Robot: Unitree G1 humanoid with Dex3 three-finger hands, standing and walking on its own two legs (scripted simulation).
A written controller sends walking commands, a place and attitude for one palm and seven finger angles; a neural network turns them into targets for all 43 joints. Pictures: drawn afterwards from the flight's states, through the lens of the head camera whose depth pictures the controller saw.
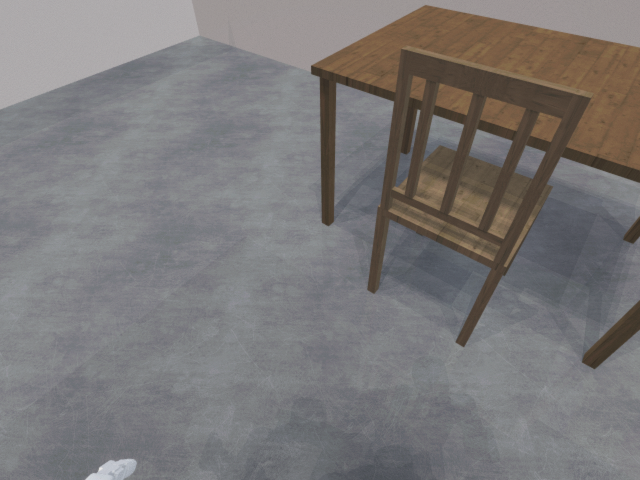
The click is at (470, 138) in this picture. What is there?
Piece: chair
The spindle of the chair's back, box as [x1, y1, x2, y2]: [440, 93, 486, 214]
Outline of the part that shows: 474,93 471,99 440,208 440,211 447,214 451,209 486,98 484,96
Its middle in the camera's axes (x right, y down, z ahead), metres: +0.34 -0.19 +0.94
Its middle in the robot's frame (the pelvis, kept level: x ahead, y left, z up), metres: +0.84 -0.30 -0.07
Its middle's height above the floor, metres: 0.70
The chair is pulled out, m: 0.00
